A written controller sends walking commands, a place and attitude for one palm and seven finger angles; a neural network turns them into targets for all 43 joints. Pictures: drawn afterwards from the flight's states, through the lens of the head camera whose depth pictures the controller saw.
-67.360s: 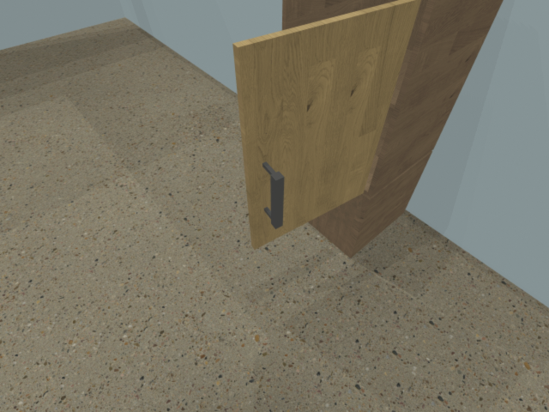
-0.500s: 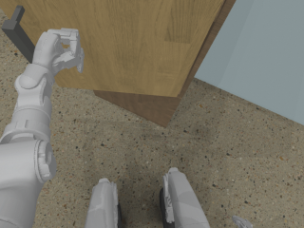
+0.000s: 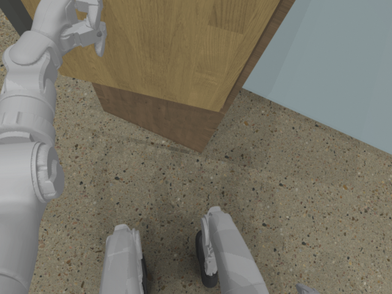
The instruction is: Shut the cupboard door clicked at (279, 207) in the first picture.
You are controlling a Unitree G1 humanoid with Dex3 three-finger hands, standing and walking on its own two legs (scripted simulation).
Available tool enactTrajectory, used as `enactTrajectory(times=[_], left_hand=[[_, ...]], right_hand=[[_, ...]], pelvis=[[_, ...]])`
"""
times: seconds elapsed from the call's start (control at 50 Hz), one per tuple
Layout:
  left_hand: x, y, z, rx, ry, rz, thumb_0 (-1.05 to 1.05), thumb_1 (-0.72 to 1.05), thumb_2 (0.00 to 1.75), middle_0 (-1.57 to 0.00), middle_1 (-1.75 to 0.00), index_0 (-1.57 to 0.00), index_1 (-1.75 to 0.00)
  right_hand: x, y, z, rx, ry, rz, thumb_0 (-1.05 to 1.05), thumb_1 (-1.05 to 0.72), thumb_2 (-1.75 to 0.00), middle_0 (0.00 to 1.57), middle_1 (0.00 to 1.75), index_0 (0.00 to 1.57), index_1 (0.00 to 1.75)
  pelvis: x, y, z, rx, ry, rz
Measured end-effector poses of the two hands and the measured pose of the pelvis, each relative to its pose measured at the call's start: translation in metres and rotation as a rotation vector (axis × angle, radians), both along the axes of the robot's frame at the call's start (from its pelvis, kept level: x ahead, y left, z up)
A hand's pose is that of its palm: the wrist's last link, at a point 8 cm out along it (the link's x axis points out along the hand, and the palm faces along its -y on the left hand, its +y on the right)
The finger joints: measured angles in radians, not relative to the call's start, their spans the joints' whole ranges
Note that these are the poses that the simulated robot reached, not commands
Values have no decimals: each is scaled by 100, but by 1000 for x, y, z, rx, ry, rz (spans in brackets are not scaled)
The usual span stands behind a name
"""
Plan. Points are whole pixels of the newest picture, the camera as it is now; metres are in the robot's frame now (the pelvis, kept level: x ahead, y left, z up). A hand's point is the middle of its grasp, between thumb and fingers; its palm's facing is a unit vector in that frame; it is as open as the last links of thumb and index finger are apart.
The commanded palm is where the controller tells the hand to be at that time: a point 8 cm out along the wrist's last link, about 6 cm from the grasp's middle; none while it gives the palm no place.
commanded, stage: push the door shut along its arc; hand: left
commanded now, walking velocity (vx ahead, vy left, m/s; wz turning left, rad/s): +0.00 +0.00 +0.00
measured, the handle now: (25, 8) +0.62 +0.22 +0.07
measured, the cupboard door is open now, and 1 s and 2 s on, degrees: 12 5 5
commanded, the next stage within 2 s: pull the fist back off the door in 0.08 s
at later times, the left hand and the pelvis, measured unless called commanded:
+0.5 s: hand (120, 28) +0.59 +0.07 +0.07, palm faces +0.04 -1.00 -0.06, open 3.1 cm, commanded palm +0.55 +0.11 +0.08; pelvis +0.01 -0.01 +0.02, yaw +0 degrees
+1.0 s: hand (122, 66) +0.51 +0.07 +0.07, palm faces +0.02 -1.00 -0.02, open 3.1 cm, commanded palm +0.48 +0.12 +0.08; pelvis +0.03 -0.02 +0.04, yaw +3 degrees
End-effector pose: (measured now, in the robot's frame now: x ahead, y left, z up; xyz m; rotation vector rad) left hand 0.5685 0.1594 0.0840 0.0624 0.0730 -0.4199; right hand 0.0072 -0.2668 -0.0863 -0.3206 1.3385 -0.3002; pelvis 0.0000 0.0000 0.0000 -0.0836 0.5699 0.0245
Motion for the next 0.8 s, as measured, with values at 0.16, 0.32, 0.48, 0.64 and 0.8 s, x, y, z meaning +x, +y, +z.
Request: enactTrajectory(times=[0.16, 0.32, 0.48, 0.64, 0.8], left_hand=[[13, -18, 3, 4, 8, -36, 4, 99, 98, -130, -150, -130, -150], [20, -21, -6, -145, 27, 340, 4, 91, 94, -130, -150, -130, -150], [-2, -37, -11, 4, -76, 465, 2, 90, 91, -130, -150, -130, -150], [-22, -39, 1, -39, -61, 476, 2, 90, 90, -130, -150, -130, -150], [-51, -30, -1, -27, -74, 459, 1, 90, 90, -130, -150, -130, -150]], right_hand=[[-20, 9, -1, 14, 37, -36, 1, -90, -90, 21, 30, 20, 30], [-27, 19, -1, 89, 73, -6, 1, -90, -90, 21, 30, 20, 30], [-19, 26, -2, 200, 108, -13, 1, -90, -90, 21, 30, 20, 30], [11, 8, 13, 177, 36, -2, 1, -90, -90, 21, 30, 20, 30], [46, -13, 20, 140, -10, 49, 0, -90, -90, 20, 30, 20, 30]], pelvis=[[1, 1, -2, -1, 14, -6], [4, -1, 1, 5, 28, -15], [11, -9, 15, 26, 11, -12], [21, -16, 34, 44, -32, -13], [26, -19, 41, 57, -62, -1]])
